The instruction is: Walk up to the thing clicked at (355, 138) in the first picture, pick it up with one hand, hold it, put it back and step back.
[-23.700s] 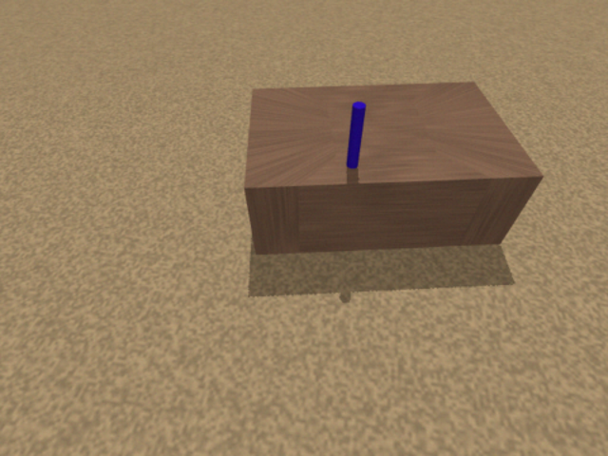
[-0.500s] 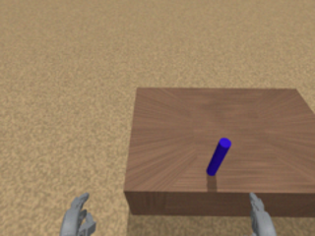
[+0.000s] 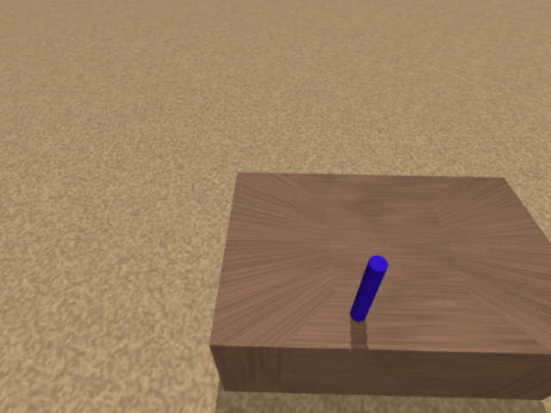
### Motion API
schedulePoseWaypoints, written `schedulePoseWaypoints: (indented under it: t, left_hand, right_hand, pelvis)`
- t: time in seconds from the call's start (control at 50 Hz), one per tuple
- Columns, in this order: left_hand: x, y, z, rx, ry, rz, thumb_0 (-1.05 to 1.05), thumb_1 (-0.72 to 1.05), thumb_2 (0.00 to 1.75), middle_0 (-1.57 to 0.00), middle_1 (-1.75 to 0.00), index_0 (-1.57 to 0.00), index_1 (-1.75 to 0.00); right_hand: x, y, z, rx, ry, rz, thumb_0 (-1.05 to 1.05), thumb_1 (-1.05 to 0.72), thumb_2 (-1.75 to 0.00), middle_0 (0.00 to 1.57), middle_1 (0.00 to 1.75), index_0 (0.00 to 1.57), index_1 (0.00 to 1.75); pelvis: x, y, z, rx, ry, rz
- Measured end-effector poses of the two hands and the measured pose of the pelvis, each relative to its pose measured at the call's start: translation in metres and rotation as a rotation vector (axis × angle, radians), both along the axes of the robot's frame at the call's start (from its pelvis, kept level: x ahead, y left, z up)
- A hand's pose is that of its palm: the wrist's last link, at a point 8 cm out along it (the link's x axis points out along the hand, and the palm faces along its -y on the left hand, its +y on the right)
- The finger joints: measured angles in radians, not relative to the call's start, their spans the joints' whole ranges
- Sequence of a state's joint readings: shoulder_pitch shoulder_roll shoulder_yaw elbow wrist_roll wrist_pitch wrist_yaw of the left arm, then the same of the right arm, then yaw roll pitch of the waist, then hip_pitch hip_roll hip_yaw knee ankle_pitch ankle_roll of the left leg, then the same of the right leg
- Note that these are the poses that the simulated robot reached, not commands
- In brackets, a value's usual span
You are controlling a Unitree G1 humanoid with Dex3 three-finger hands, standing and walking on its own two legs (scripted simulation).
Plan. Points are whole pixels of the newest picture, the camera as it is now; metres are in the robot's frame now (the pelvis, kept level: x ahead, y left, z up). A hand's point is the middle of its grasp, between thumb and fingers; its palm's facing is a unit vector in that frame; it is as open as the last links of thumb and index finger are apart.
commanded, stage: home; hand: right
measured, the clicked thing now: (367, 291) +0.46 -0.20 -0.25
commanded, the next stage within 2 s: stand in 1.18 s
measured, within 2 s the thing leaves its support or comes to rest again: neither
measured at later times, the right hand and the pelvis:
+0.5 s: hand out of the picture +0.04 -0.26 -0.14, palm faces -0.04 +0.93 -0.37, open 17.4 cm; pelvis -0.01 -0.01 +0.01, yaw +0 degrees
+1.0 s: hand out of the picture +0.08 -0.24 -0.14, palm faces -0.05 +0.93 -0.36, open 17.3 cm; pelvis +0.01 +0.01 +0.02, yaw +0 degrees
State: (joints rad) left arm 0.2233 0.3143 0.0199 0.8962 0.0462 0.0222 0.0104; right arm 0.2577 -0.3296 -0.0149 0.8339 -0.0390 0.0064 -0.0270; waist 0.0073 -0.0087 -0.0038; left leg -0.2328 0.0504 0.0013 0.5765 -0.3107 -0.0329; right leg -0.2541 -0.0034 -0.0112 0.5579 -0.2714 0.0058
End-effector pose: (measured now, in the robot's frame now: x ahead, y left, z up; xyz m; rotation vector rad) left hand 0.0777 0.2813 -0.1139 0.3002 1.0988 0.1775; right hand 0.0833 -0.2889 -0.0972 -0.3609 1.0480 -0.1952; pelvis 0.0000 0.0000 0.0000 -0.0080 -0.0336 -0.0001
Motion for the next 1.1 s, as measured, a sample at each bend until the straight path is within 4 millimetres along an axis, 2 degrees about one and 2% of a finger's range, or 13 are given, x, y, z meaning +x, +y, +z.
schedulePoseWaypoints:
  t: [0.26, 0.64, 0.78, 1.1]
  left_hand:
    - [-0.025, -0.008, -0.002, -0.016, 0.093, 0.026, 0.01, 0.91, 0.90, -0.21, -0.30, -0.21, -0.31]
    - [-0.043, 0.010, -0.003, -0.004, 0.175, 0.052, 0.01, 0.91, 0.90, -0.21, -0.30, -0.21, -0.31]
    - [-0.036, 0.014, -0.003, -0.008, 0.185, 0.052, 0.01, 0.91, 0.90, -0.21, -0.31, -0.21, -0.31]
    - [-0.003, 0.022, 0.002, -0.007, 0.139, 0.045, 0.01, 0.91, 0.90, -0.21, -0.30, -0.21, -0.31]
  right_hand:
    - [-0.039, -0.010, -0.006, 0.010, 0.145, -0.038, 0.00, 0.53, -0.05, 0.06, 0.05, 0.05, 0.05]
    - [-0.057, -0.008, -0.008, 0.005, 0.232, -0.052, 0.00, 0.52, -0.05, 0.06, 0.06, 0.05, 0.05]
    - [-0.047, -0.001, -0.007, 0.006, 0.234, -0.053, 0.00, 0.52, -0.06, 0.06, 0.06, 0.05, 0.06]
    - [0.002, 0.011, -0.002, 0.013, 0.160, -0.030, 0.00, 0.52, -0.06, 0.06, 0.06, 0.06, 0.06]
  pelvis:
    - [-0.007, -0.010, 0.010, -0.003, -0.031, 0.005]
    - [-0.010, -0.003, 0.013, -0.005, -0.014, 0.003]
    - [-0.003, 0.003, 0.014, -0.003, -0.010, 0.004]
    - [0.012, 0.013, 0.016, -0.001, -0.007, 0.007]
